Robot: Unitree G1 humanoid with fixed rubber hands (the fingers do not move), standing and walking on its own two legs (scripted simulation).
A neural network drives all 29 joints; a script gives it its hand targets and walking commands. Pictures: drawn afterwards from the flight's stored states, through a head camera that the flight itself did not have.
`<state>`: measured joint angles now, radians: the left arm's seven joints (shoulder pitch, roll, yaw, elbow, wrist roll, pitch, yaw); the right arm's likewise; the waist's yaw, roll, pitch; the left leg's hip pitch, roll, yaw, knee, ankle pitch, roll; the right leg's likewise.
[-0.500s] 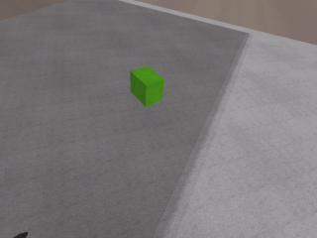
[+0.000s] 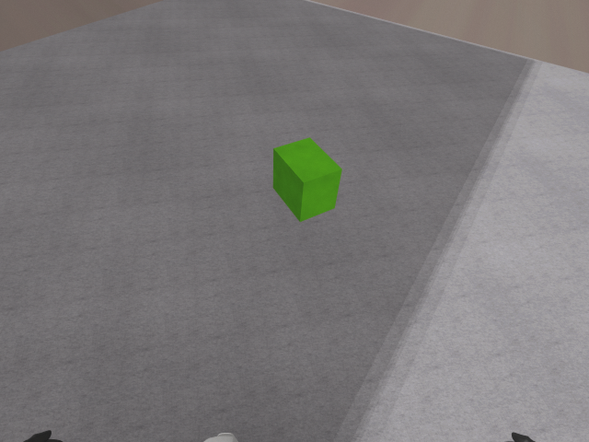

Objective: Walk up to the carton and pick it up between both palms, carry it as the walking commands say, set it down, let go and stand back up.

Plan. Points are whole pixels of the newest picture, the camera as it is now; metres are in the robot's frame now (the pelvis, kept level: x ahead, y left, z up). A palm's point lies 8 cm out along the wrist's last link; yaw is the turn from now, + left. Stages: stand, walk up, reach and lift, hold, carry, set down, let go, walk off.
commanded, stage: walk up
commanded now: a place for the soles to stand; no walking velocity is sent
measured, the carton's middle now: (305, 179) +1.37 -0.03 -0.65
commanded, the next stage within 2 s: none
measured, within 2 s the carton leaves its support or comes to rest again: neither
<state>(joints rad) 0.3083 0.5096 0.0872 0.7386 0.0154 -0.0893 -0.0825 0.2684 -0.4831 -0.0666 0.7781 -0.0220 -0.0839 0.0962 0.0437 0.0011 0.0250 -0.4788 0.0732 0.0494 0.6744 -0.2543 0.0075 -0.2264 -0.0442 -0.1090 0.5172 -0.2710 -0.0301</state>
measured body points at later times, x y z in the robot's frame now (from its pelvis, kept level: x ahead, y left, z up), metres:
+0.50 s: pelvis +0.23 -0.02 -0.01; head +0.25 -0.04 +0.43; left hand +0.42 +0.30 -0.07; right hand +0.25 -0.38 -0.11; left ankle +0.15 +0.12 -0.69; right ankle +0.31 -0.14 -0.73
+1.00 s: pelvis +0.43 -0.02 +0.00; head +0.45 -0.01 +0.45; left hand +0.55 +0.30 -0.10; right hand +0.50 -0.38 -0.07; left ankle +0.45 +0.10 -0.73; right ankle +0.50 -0.16 -0.71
